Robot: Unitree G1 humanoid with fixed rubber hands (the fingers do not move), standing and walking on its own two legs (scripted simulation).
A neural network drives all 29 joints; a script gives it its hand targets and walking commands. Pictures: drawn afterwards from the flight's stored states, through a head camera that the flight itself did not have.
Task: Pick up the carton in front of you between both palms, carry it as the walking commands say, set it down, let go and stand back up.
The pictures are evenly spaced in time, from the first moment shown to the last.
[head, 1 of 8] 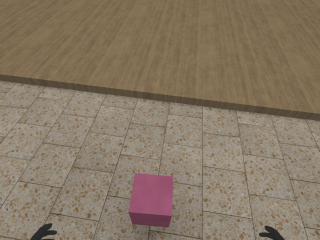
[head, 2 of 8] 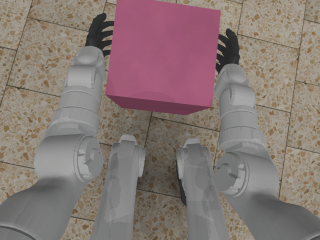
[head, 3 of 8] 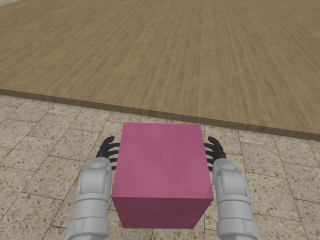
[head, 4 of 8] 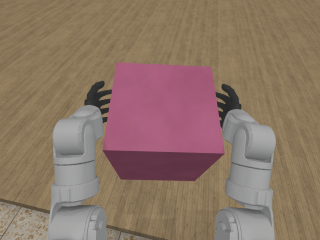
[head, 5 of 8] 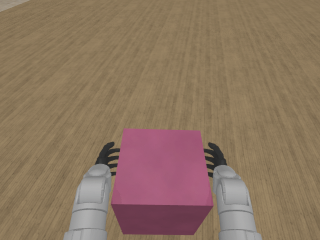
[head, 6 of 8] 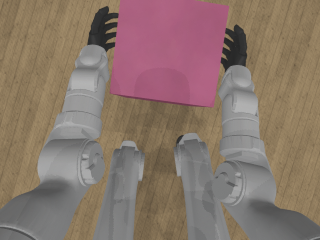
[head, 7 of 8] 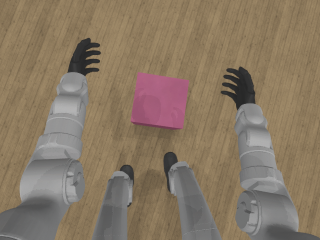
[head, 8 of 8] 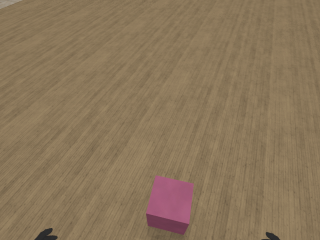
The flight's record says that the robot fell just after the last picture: no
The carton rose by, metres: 0.84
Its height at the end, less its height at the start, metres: +0.08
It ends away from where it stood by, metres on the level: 2.49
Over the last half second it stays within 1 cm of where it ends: yes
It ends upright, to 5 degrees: yes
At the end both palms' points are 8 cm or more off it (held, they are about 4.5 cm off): yes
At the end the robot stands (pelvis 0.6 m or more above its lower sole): yes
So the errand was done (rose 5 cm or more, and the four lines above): yes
